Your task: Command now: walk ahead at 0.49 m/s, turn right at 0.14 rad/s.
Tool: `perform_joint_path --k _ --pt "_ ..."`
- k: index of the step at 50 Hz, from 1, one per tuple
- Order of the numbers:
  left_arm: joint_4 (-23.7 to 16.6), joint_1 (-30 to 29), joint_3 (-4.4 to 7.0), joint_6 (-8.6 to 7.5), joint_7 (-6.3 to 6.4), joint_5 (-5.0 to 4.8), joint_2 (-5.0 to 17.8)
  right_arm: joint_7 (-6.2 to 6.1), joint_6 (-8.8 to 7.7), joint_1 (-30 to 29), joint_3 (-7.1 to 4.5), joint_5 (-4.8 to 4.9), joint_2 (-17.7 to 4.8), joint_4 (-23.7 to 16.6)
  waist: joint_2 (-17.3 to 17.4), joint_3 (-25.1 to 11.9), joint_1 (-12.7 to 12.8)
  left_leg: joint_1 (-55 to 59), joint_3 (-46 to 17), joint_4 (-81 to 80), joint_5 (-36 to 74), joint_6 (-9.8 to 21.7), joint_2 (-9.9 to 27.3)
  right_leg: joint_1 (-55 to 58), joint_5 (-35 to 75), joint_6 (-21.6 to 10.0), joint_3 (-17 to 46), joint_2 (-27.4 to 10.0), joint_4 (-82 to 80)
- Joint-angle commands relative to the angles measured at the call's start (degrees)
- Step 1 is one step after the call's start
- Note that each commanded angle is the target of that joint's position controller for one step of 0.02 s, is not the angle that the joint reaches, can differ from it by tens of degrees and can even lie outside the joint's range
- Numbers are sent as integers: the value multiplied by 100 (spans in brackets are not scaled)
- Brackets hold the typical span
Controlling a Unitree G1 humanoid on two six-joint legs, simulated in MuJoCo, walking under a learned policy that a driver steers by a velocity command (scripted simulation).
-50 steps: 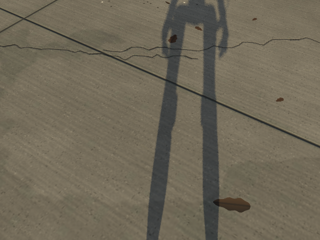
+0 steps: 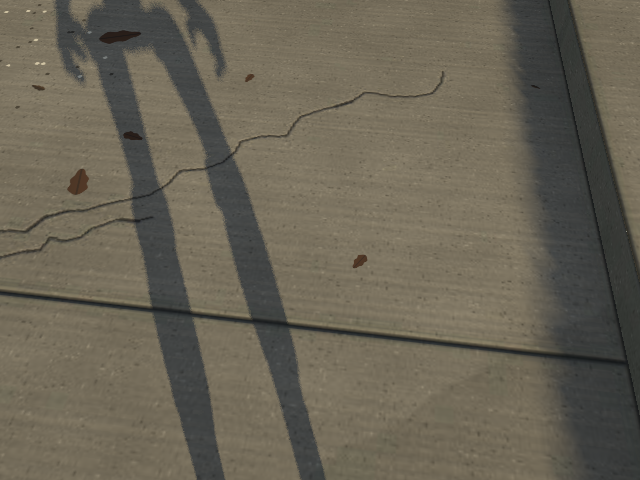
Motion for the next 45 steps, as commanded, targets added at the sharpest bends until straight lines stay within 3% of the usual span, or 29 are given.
perform_joint_path --k 1,3,5,8,11,14,15,16,17,18,19,20,21,22,23,25,28,31,34,37,40,41,42,43,44,45 --pt "-338 243 50 -17 2 30 180 -4 -84 64 -50 18 -476 -184 554 -167 177 620 -1619 -1294 638 1114 1612 -877 306 73 69 -561 -382" --pt "-551 -242 18 -7 10 90 175 -55 -58 242 -96 37 -692 -110 465 -7 90 555 -1396 -1435 848 1157 1641 -1167 710 207 -48 -633 -1033" --pt "-705 -702 -21 -25 -11 102 143 -103 0 398 -104 68 -771 -64 449 46 -33 582 -1113 -1465 949 1043 1528 -1178 1363 259 -153 -603 -1850" --pt "-855 -1306 -64 -60 -71 57 123 -130 55 676 -97 129 -867 30 520 126 -230 531 -716 -1383 962 832 1335 -727 2129 291 -387 -363 -2938" --pt "-1048 -1779 -66 -74 -151 -9 215 -130 117 1002 -90 169 -908 172 590 234 -370 926 -803 -1220 748 780 1563 -643 2132 241 -399 -259 -3421" --pt "-1180 -1845 -10 -120 -239 -13 409 -155 218 1009 -120 166 -994 226 650 228 -214 1486 -910 -836 1061 643 1844 -489 1568 8 -398 -167 -3785" --pt "-1128 -1579 43 -139 -247 4 516 -161 255 911 -130 161 -1049 206 691 72 -13 1542 -841 -482 1689 566 1814 -43 1410 -84 -502 -45 -3902" --pt "-934 -928 154 -144 -232 21 702 -165 290 825 -108 139 -1011 176 648 -309 339 1465 -628 313 2544 442 1585 838 1361 -219 -640 126 -4019" --pt "-648 161 301 -145 -187 37 1045 -173 300 774 -32 63 -835 78 454 -1020 775 776 -365 1667 2438 253 1279 2369 1483 -478 -290 -202 -3892" --pt "-527 982 448 -108 -152 159 1695 -157 212 1254 145 -23 -285 -91 -841 -1929 761 -1313 40 3983 285 -121 496 4606 1224 -1204 1919 -1679 -4010" --pt "-462 1159 381 -76 -186 112 1434 -122 76 1535 203 113 -149 31 -1525 -2480 712 -2463 -657 5157 -2479 -160 107 5138 436 -1673 3841 -2279 -4957" --pt "-510 762 252 -96 -187 85 992 -106 7 1075 29 280 -801 -35 -892 -1569 700 -2970 -963 5610 -2240 -47 454 4400 221 -1347 3188 -2100 -5058" --pt "-620 223 170 -103 -177 101 779 -128 5 630 -9 317 -882 -142 -538 -935 532 -2860 -840 5471 -1714 -22 709 3460 1148 -1112 2178 -1903 -5111" --pt "-656 -232 106 -124 -208 138 596 -176 65 472 -24 242 -775 -131 -140 -559 308 -2510 -764 5133 -1368 -102 888 2645 2243 -966 1416 -1635 -5245" --pt "-662 -497 67 -168 -234 165 440 -222 174 552 -70 175 -708 -83 -167 -399 96 -2146 -797 4797 -1172 -158 1022 2163 3015 -822 787 -1396 -5351" --pt "-552 -617 75 -232 -242 239 419 -239 361 873 -66 163 -434 25 -262 -387 -132 -1577 -736 4618 -889 -262 945 1635 4211 -780 88 -1204 -5465" --pt "-438 -670 124 -217 -91 278 622 -267 471 611 -110 119 -388 -224 -254 -264 -238 -1838 -715 4050 -254 -384 845 1546 4820 -821 -552 -1186 -5570" --pt "-384 -690 135 -75 89 231 745 -191 492 114 -94 60 -299 -485 -233 -282 -97 -1737 -440 2918 567 -411 843 1681 4567 -720 -1044 -1065 -5556" --pt "-292 -542 172 65 190 175 910 -75 528 -385 -77 50 -258 -786 -160 -308 123 -1717 -248 2229 805 -378 829 2089 4422 -755 -1171 -1215 -5425" --pt "-237 -487 221 229 213 89 1010 28 577 -658 -129 44 -361 -1075 -162 -276 217 -1848 -113 1897 295 -263 783 2549 4297 -756 -1153 -1434 -5045" --pt "-301 -597 278 375 246 -7 1096 116 602 -625 -193 68 -451 -1285 -239 -293 149 -1665 117 1588 -444 -48 603 2729 4574 -614 -1130 -1534 -4341" --pt "-345 -671 286 411 266 -38 1094 123 583 -387 -233 80 -493 -1271 -212 -407 10 -1273 260 1200 -316 72 429 2695 4870 -481 -1237 -1417 -3846" --pt "-338 -575 277 431 270 -39 1040 85 546 70 -331 67 -685 -1195 9 -671 -209 -453 229 589 561 274 252 2466 4796 -209 -1437 -1087 -2985" --pt "-459 -449 225 382 242 112 924 -52 543 523 -531 20 -1327 -1198 857 -1153 -340 912 -1030 523 3200 709 1016 1366 3168 236 -1564 -573 -1523" --pt "-696 -248 65 312 151 353 463 -136 565 572 -600 -88 -1841 -1301 1939 -1668 2 2417 -3283 661 5318 2049 2493 -678 -2078 652 -1230 574 390" --pt "-632 -382 101 256 32 221 710 -119 569 593 -484 -82 -1407 -1400 1215 -2424 -272 2458 -3529 394 4315 2225 2557 -817 -2204 583 100 461 1001"
Velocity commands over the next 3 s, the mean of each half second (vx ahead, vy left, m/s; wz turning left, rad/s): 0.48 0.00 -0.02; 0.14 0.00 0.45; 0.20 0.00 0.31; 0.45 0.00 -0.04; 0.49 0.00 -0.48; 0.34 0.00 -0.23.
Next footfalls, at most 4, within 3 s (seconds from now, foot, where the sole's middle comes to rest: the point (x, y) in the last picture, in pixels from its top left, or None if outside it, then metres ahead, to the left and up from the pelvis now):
0.34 right None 0.36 -0.16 -0.78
0.86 left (302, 471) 0.50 0.06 -0.78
1.28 right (411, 456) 0.53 -0.17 -0.78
1.76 left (242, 399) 0.66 0.19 -0.78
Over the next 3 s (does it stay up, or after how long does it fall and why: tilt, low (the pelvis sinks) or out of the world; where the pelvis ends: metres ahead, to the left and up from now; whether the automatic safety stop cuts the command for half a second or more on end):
stays up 1.19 0.23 0.00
